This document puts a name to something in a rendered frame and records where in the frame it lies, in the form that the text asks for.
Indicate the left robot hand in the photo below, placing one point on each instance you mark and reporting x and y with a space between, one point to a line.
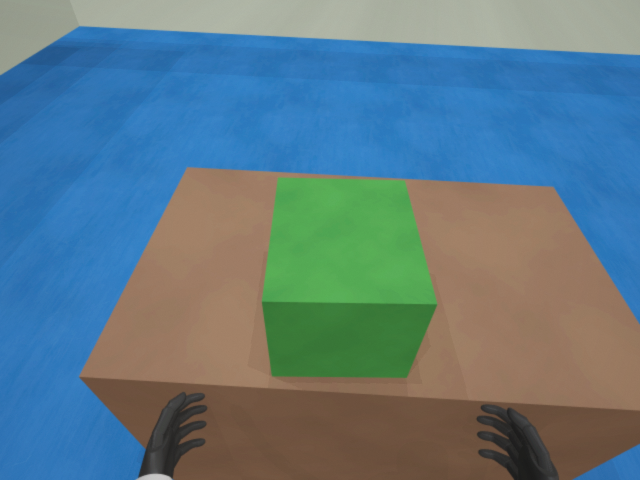
163 452

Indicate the pedestal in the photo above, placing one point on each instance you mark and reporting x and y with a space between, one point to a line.
527 317

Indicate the right robot hand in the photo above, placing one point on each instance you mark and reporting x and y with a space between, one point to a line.
529 458

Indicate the carton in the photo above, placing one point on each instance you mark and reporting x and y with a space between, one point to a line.
347 290

